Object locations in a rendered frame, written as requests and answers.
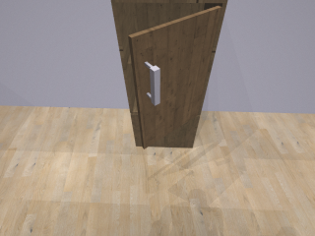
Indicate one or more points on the handle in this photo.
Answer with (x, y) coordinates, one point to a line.
(155, 83)

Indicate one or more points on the cupboard door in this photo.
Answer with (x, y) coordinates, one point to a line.
(182, 50)

